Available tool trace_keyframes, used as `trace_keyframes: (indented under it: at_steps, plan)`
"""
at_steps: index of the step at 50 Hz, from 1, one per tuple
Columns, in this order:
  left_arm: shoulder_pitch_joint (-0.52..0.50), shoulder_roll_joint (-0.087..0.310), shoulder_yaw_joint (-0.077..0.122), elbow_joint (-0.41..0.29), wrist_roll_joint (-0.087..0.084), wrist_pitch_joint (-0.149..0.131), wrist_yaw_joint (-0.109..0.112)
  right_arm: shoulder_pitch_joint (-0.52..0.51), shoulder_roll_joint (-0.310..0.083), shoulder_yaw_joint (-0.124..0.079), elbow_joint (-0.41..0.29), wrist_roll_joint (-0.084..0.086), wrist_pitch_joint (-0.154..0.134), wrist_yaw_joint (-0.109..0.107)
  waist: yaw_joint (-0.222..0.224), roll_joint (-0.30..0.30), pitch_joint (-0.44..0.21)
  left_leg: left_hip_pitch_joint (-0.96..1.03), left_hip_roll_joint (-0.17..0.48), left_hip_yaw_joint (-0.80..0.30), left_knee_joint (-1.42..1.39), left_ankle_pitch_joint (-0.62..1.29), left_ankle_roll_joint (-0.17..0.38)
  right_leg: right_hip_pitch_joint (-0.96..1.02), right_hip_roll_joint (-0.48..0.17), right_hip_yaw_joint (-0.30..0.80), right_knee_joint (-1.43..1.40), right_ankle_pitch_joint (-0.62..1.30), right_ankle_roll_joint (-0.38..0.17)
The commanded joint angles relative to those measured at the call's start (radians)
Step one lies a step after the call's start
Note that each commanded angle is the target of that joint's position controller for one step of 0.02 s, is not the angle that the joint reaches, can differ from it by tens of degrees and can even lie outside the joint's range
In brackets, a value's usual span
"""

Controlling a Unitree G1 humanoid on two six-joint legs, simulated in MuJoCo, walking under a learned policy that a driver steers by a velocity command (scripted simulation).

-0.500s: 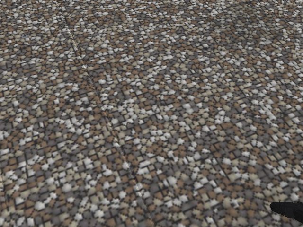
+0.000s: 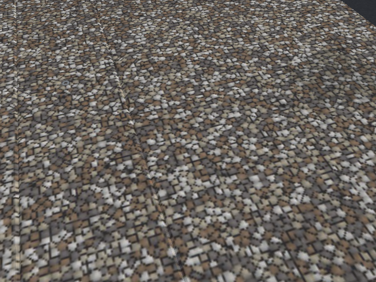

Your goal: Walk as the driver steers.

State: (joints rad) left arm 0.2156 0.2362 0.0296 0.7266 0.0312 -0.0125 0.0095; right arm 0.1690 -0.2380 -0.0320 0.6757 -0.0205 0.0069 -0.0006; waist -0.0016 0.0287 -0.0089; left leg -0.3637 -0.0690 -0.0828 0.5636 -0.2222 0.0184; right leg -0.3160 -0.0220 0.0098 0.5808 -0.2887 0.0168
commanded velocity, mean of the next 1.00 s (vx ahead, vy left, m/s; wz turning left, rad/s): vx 0.01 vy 0.00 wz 0.03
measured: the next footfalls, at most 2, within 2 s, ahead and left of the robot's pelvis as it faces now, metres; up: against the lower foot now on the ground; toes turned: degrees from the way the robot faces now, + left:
left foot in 1.70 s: +0.18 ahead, +0.12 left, +0.00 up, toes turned +2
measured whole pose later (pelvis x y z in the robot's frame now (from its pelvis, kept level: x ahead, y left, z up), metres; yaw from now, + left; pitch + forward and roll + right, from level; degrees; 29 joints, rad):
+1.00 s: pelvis +0.03 -0.04 +0.00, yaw +1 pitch -1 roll +0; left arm 0.28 0.19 0.04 0.69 0.01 -0.03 0.01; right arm 0.18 -0.19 -0.06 0.86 -0.01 0.01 -0.03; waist 0.00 0.00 0.02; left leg -0.26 -0.01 -0.12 0.55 -0.27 -0.04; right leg -0.20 0.03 -0.03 0.54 -0.32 -0.04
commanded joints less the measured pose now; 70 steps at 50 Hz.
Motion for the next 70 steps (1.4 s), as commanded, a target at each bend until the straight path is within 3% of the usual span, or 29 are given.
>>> trace_keyframes:
  at_steps: [1, 3, 7, 13, 31, 46, 67, 69, 70]
  plan:
    - [-0.066, 0.127, 0.028, -0.083, -0.004, -0.028, -0.003, -0.028, -0.115, -0.04, -0.064, -0.004, 0.003, -0.005, -0.016, -0.181, -0.017, 0.112, 0.056, -0.036, -0.04, 0.015, 0.003, -0.043, -0.113, 0.139, -0.204, -0.038, -0.066]
    - [-0.041, 0.124, 0.026, -0.083, -0.006, -0.031, 0.0, -0.009, -0.103, -0.039, -0.055, 0.003, 0.007, -0.002, -0.012, -0.126, 0.013, 0.092, 0.07, -0.06, -0.063, 0.019, 0.028, -0.033, -0.08, 0.092, -0.18, -0.05, -0.043]
    - [-0.009, 0.106, 0.024, -0.093, -0.013, -0.029, 0.006, -0.009, -0.082, -0.038, -0.04, 0.005, -0.008, 0.0, 0.009, -0.051, -0.021, 0.08, 0.08, -0.072, -0.066, 0.079, 0.029, 0.035, -0.059, 0.063, -0.12, 0.051, -0.048]
    - [-0.008, 0.089, 0.023, -0.111, -0.015, -0.026, -0.001, -0.003, -0.074, -0.041, -0.027, 0.009, -0.01, -0.004, 0.01, -0.008, -0.043, 0.109, 0.089, -0.082, -0.054, 0.142, 0.023, 0.056, -0.043, 0.048, -0.093, 0.111, -0.052]
    - [0.017, 0.062, 0.031, -0.124, -0.017, -0.032, -0.005, -0.023, -0.059, -0.046, 0.013, 0.013, -0.003, -0.024, 0.001, -0.028, -0.02, 0.153, 0.095, -0.082, -0.053, 0.158, 0.004, 0.045, -0.032, 0.047, -0.124, 0.11, -0.052]
    - [0.059, 0.046, 0.04, -0.115, -0.018, -0.032, 0.002, -0.011, -0.052, -0.047, 0.105, 0.015, -0.008, -0.035, -0.002, -0.026, -0.001, 0.154, 0.098, -0.073, -0.069, 0.141, -0.02, 0.057, -0.031, 0.057, -0.161, 0.104, -0.068]
    - [0.113, 0.051, 0.039, 0.021, -0.024, -0.026, 0.011, 0.031, -0.066, -0.043, 0.315, 0.021, -0.005, -0.056, -0.006, -0.033, 0.031, 0.162, 0.103, -0.055, -0.112, 0.14, -0.042, 0.097, -0.035, 0.07, -0.224, 0.143, -0.081]
    - [0.138, 0.066, 0.044, 0.049, -0.027, -0.021, 0.016, 0.049, -0.054, -0.04, 0.337, 0.026, -0.003, -0.058, 0.003, -0.066, 0.027, 0.136, 0.063, -0.001, -0.073, -0.03, -0.036, 0.104, -0.04, 0.1, -0.279, -0.151, -0.099]
    - [0.152, 0.11, 0.057, 0.054, -0.035, -0.016, 0.021, 0.029, -0.064, -0.044, 0.33, 0.033, -0.008, -0.058, 0.021, -0.12, 0.055, 0.053, 0.028, 0.052, 0.012, -0.154, -0.033, 0.117, -0.083, 0.179, -0.33, -0.341, -0.14]
Velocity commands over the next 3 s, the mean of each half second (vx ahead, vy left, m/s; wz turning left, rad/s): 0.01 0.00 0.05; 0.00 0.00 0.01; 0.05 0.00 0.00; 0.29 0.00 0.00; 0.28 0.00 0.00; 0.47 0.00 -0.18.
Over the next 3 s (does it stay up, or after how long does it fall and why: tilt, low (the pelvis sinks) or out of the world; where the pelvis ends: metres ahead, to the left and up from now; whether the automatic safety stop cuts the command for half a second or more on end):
stays up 0.58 0.08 0.00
